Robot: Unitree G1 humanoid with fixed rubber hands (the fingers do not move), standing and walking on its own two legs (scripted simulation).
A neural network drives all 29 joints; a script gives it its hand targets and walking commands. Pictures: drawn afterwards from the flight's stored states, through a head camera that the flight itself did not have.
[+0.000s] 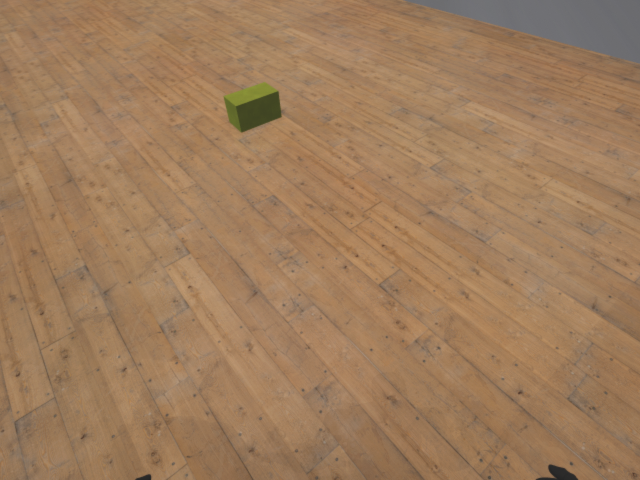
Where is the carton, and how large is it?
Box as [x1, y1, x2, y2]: [223, 82, 281, 132]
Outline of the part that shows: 265,82 223,96 229,121 241,132 281,116 278,91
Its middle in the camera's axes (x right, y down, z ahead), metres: -0.41 -0.83 +2.42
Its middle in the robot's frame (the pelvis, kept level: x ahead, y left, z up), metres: +2.32 +0.45 -0.69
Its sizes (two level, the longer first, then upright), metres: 0.291 0.165 0.173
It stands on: the floor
